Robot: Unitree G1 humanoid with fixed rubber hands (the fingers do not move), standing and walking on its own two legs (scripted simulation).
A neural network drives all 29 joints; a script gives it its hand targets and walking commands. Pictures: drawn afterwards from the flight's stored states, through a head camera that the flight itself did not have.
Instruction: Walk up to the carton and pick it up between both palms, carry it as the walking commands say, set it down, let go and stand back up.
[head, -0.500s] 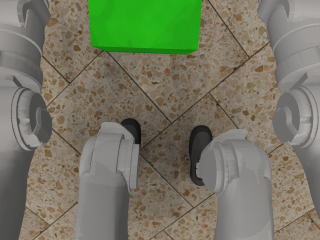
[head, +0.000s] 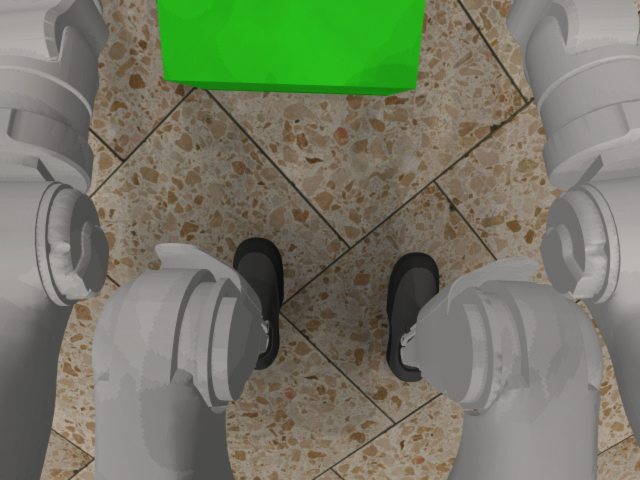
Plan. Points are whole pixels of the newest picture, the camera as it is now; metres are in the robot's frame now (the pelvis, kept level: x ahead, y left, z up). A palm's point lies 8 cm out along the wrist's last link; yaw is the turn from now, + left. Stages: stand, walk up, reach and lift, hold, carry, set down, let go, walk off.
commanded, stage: reach and lift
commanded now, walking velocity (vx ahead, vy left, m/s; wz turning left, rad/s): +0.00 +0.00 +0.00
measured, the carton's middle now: out of the picture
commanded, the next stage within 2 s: none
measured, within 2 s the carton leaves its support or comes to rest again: leaves its support in 1.42 s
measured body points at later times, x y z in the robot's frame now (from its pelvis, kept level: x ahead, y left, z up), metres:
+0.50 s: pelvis +0.00 +0.00 +0.01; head +0.40 +0.02 +0.21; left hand +0.56 +0.24 -0.19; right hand +0.59 -0.09 -0.20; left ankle +0.11 +0.11 -0.31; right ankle +0.10 -0.12 -0.31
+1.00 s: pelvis +0.00 -0.01 +0.00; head +0.38 +0.03 +0.22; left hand +0.55 +0.23 -0.19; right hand +0.57 -0.10 -0.20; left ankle +0.11 +0.11 -0.31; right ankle +0.10 -0.12 -0.31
